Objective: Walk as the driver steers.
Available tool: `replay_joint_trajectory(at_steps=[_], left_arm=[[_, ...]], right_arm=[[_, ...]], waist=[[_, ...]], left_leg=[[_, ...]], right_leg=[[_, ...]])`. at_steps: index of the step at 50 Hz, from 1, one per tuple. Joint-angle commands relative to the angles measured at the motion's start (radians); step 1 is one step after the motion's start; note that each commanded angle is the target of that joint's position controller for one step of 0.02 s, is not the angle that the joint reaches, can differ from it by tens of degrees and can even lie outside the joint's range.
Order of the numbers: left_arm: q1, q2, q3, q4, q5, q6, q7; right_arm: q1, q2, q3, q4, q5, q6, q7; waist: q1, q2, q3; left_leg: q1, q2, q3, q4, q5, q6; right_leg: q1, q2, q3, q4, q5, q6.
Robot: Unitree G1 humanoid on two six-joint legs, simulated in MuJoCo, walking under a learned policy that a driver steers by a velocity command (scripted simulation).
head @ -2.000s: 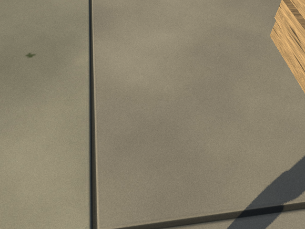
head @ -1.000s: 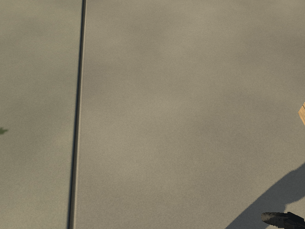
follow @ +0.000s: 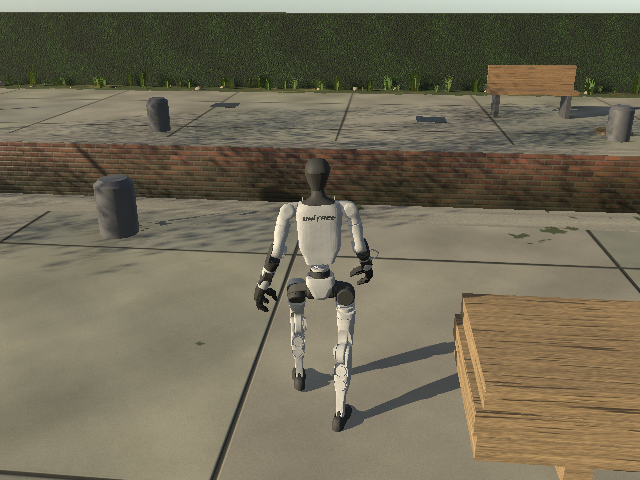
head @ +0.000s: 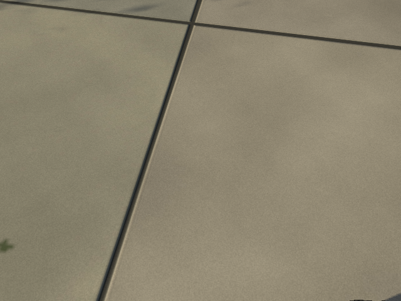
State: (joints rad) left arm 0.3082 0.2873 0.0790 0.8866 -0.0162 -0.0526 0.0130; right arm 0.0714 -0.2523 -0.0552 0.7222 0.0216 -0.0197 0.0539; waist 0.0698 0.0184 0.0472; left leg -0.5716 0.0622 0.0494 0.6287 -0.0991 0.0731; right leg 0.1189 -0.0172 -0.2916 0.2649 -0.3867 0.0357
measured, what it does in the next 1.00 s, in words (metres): walks ahead, turning left: left foot, then right foot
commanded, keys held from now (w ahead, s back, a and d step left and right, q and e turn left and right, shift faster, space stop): w+q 0.56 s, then q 0.08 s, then e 0.36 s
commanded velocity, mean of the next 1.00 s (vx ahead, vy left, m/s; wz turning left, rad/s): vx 0.38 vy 0.00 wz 0.38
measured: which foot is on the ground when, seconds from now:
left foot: up 0.00-0.02, down 0.04-0.52, up 0.54-0.90, down 0.92-1.00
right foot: down 0.00-0.06, up 0.08-0.50, down 0.52-0.94, up 0.96-1.00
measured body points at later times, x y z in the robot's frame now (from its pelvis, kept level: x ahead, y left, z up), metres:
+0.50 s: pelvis +0.29 +0.02 +0.00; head +0.31 +0.04 +0.45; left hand +0.46 +0.31 -0.07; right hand +0.40 -0.26 -0.10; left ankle +0.15 +0.10 -0.73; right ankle +0.47 -0.06 -0.72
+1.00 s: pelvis +0.46 +0.08 +0.01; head +0.49 +0.10 +0.46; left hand +0.42 +0.37 -0.13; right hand +0.74 -0.09 -0.07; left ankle +0.48 +0.21 -0.73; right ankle +0.46 -0.06 -0.70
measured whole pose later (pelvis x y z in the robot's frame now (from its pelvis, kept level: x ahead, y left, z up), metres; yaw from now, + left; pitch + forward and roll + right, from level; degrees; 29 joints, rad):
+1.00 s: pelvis +0.46 +0.08 +0.01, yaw +20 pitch +1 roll -1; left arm 0.23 0.30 0.05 0.87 -0.02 -0.03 -0.01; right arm 0.08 -0.25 -0.05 0.65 -0.02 0.00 -0.03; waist 0.07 -0.02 0.05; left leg -0.36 0.01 -0.01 0.49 -0.16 0.01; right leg -0.30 0.02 0.02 0.74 -0.52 0.02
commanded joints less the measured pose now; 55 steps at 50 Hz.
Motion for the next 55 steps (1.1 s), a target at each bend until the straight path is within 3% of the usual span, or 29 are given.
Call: replay_joint_trajectory(at_steps=[1,2,3,4,5,6,8,11,17,22,25,26,27,28,29,30,32,33,34,38,42,45,46,47,48,49,50,52,55], left_arm=[[-0.053,0.213,0.050,-0.058,-0.017,0.015,0.012],[-0.056,0.195,0.040,-0.067,-0.009,0.013,0.016],[0.007,0.056,-0.001,-0.119,0.035,-0.007,0.007],[-0.025,0.063,-0.014,-0.144,0.011,-0.052,-0.005],[-0.141,0.133,0.003,-0.173,-0.030,-0.080,-0.017],[-0.161,0.127,-0.001,-0.181,-0.031,-0.096,-0.018],[-0.141,0.138,0.012,-0.158,0.015,-0.091,-0.006],[-0.124,0.115,0.012,-0.161,0.029,-0.058,-0.010],[-0.333,0.056,-0.012,-0.228,0.021,-0.051,-0.019],[-0.391,0.100,0.000,-0.260,0.008,-0.070,-0.039],[-0.262,0.135,0.020,-0.227,0.009,-0.085,-0.039],[-0.150,0.168,0.035,-0.207,0.023,-0.090,-0.033],[0.001,0.226,0.047,-0.193,0.031,-0.086,-0.025],[0.052,0.278,0.060,-0.154,0.036,-0.073,-0.036],[-0.016,0.165,0.034,-0.187,0.016,-0.069,-0.037],[-0.073,0.110,0.017,-0.201,0.018,-0.061,-0.030],[-0.156,0.069,0.000,-0.201,0.033,-0.048,-0.028],[-0.150,0.086,-0.001,-0.186,0.040,-0.052,-0.028],[-0.143,0.078,-0.003,-0.168,0.035,-0.057,-0.034],[-0.174,0.108,-0.002,-0.120,0.013,-0.048,-0.035],[-0.134,0.170,0.012,-0.084,-0.008,-0.019,-0.033],[-0.146,0.175,0.010,-0.077,-0.025,0.000,-0.027],[-0.128,0.146,0.001,-0.074,-0.021,0.000,-0.025],[-0.124,0.091,-0.017,-0.095,0.005,-0.005,-0.025],[-0.011,0.036,-0.034,-0.087,0.013,-0.004,-0.023],[-0.056,0.100,-0.018,-0.092,-0.006,0.009,-0.017],[-0.073,0.152,0.004,-0.096,-0.015,0.025,-0.012],[-0.046,0.145,0.017,-0.079,-0.010,0.068,0.008],[-0.055,0.097,0.012,-0.104,-0.002,0.099,0.014]], right_arm=[[0.162,-0.162,-0.070,-0.040,0.006,-0.005,-0.002],[0.338,-0.231,-0.107,0.008,0.007,0.002,-0.019],[0.363,-0.348,-0.130,0.019,0.014,0.004,-0.037],[0.356,-0.322,-0.110,-0.027,0.002,-0.017,-0.029],[0.333,-0.242,-0.087,-0.020,-0.006,-0.033,-0.023],[0.286,-0.209,-0.077,-0.021,-0.002,-0.043,-0.022],[0.166,-0.146,-0.056,-0.049,-0.008,-0.048,-0.028],[0.155,-0.164,-0.058,-0.058,-0.009,-0.052,-0.043],[0.239,-0.197,-0.066,-0.034,-0.001,-0.040,-0.071],[0.299,-0.186,-0.065,-0.009,0.005,-0.027,-0.077],[0.268,-0.175,-0.062,-0.019,0.002,-0.017,-0.081],[0.262,-0.133,-0.046,-0.031,-0.004,-0.018,-0.076],[0.289,-0.076,-0.024,-0.051,-0.025,-0.019,-0.075],[0.427,-0.054,-0.016,-0.078,0.020,-0.028,-0.075],[0.396,-0.173,-0.038,-0.045,0.027,-0.024,-0.083],[0.283,-0.219,-0.053,-0.058,0.014,-0.016,-0.084],[0.209,-0.197,-0.063,-0.072,-0.014,0.002,-0.091],[0.244,-0.162,-0.059,-0.080,-0.008,0.009,-0.088],[0.260,-0.128,-0.050,-0.076,-0.009,0.014,-0.087],[0.212,-0.052,-0.018,-0.085,-0.029,0.015,-0.083],[0.113,-0.093,-0.022,-0.097,-0.026,0.009,-0.073],[0.106,-0.121,-0.034,-0.098,-0.029,0.004,-0.074],[0.118,-0.159,-0.045,-0.099,-0.036,0.002,-0.082],[0.154,-0.226,-0.059,-0.110,-0.053,0.005,-0.096],[0.155,-0.249,-0.066,-0.114,-0.054,0.024,-0.104],[0.183,-0.197,-0.057,-0.106,-0.051,0.029,-0.099],[0.170,-0.180,-0.050,-0.104,-0.046,0.025,-0.096],[0.061,-0.147,-0.038,-0.111,-0.032,0.014,-0.092],[0.000,-0.149,-0.042,-0.091,-0.044,0.010,-0.092]], waist=[[-0.163,-0.101,-0.106],[-0.246,-0.052,-0.193],[-0.163,0.210,-0.246],[-0.166,0.168,-0.404],[-0.200,0.080,-0.293],[-0.166,0.042,-0.199],[-0.084,-0.004,-0.111],[-0.050,0.008,-0.087],[-0.126,0.056,-0.034],[-0.140,0.078,-0.033],[-0.063,0.115,-0.067],[-0.009,0.086,-0.160],[0.034,-0.058,-0.310],[-0.044,-0.420,-0.379],[-0.026,-0.252,-0.265],[-0.006,-0.147,-0.148],[-0.044,-0.036,-0.052],[-0.076,-0.116,-0.068],[-0.081,-0.129,-0.071],[-0.098,-0.114,-0.129],[-0.058,-0.121,-0.144],[-0.087,-0.125,-0.122],[-0.092,-0.101,-0.131],[-0.091,0.005,-0.200],[-0.056,0.194,-0.267],[-0.115,0.216,-0.266],[-0.114,0.164,-0.221],[-0.065,0.115,-0.155],[-0.040,0.128,-0.113]], left_leg=[[0.255,-0.112,0.082,-0.042,-0.079,0.074],[0.550,-0.108,0.006,-0.098,-0.039,0.119],[0.880,0.147,-0.481,-0.138,-0.130,0.268],[0.994,0.281,-0.907,-0.313,-0.288,0.386],[0.939,0.255,-0.778,-0.354,-0.233,0.319],[0.808,0.213,-0.636,-0.347,-0.154,0.278],[0.563,0.141,-0.472,-0.372,0.039,0.233],[0.418,0.106,-0.390,-0.407,0.188,0.236],[0.317,0.017,-0.298,-0.404,0.059,0.154],[0.421,0.067,-0.422,-0.297,-0.018,0.130],[0.448,0.057,-0.468,-0.175,0.073,0.096],[0.399,0.002,-0.422,-0.013,0.094,0.065],[0.255,-0.078,-0.319,0.279,-0.135,0.022],[-0.102,-0.172,-0.235,0.561,-0.525,-0.029],[-0.191,-0.092,-0.264,0.674,-0.470,-0.050],[-0.188,-0.065,-0.236,0.686,-0.386,-0.063],[-0.100,-0.020,-0.202,0.612,-0.318,-0.080],[-0.035,-0.008,-0.193,0.588,-0.311,-0.089],[-0.001,-0.011,-0.174,0.539,-0.322,-0.099],[0.115,-0.009,-0.121,0.214,-0.192,-0.118],[0.231,-0.059,-0.084,-0.001,-0.038,-0.114],[0.350,-0.078,-0.075,-0.200,0.069,-0.069],[0.448,-0.025,-0.117,-0.254,0.193,-0.038],[0.591,0.139,-0.242,-0.209,0.493,0.022],[0.712,0.319,-0.383,-0.175,0.629,0.163],[0.672,0.354,-0.447,-0.229,0.543,0.235],[0.625,0.320,-0.403,-0.252,0.450,0.223],[0.501,0.259,-0.284,-0.289,0.306,0.165],[0.364,0.210,-0.163,-0.330,0.239,0.154]], right_leg=[[-0.034,-0.249,0.040,0.332,1.111,-0.122],[-0.219,-0.209,0.033,0.594,0.928,-0.078],[-0.673,-0.047,0.058,0.958,0.078,-0.011],[-0.854,0.065,0.320,1.141,-0.234,-0.008],[-0.953,0.003,0.381,1.140,-0.147,-0.034],[-0.940,-0.042,0.377,1.056,-0.058,-0.054],[-0.803,-0.100,0.380,0.903,0.046,-0.043],[-0.719,-0.101,0.360,0.780,0.095,0.002],[-0.648,-0.019,0.336,0.358,0.448,0.037],[-0.608,0.008,0.376,0.228,0.422,0.005],[-0.449,0.019,0.355,0.171,0.330,-0.049],[-0.252,-0.040,0.392,0.175,0.330,-0.092],[0.015,-0.220,0.580,0.189,0.274,-0.147],[0.247,-0.411,1.078,0.060,0.005,-0.303],[0.165,-0.402,1.061,0.027,-0.077,-0.275],[0.032,-0.360,0.854,0.038,0.103,-0.237],[-0.166,-0.252,0.573,0.046,0.569,-0.193],[-0.223,-0.255,0.526,0.048,0.712,-0.212],[-0.255,-0.236,0.487,0.038,0.819,-0.233],[-0.277,-0.204,0.385,0.023,0.951,-0.262],[-0.263,-0.183,0.396,0.048,0.838,-0.238],[-0.295,-0.166,0.452,0.122,0.627,-0.195],[-0.342,-0.131,0.455,0.168,0.514,-0.149],[-0.432,-0.064,0.409,0.303,0.298,-0.092],[-0.592,0.027,0.316,0.465,-0.151,-0.030],[-0.671,0.030,0.315,0.669,-0.322,0.003],[-0.717,0.011,0.332,0.821,-0.304,0.013],[-0.712,-0.025,0.347,0.872,-0.196,0.037],[-0.616,-0.026,0.297,0.794,-0.083,0.060]])
Keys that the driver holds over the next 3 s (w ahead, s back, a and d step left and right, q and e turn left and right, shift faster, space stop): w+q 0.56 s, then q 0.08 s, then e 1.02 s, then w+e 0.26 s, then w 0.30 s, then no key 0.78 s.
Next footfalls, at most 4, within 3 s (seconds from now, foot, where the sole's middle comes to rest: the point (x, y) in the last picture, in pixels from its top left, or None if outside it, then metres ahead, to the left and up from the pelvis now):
0.04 left None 0.19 0.10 -0.76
0.52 right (232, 288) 0.50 -0.05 -0.76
0.92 left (150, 278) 0.51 0.22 -0.76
1.30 right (229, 275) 0.54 -0.04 -0.76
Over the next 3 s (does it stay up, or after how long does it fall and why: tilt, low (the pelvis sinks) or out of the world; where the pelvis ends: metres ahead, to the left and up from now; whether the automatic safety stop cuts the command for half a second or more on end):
stays up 0.81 -0.07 0.01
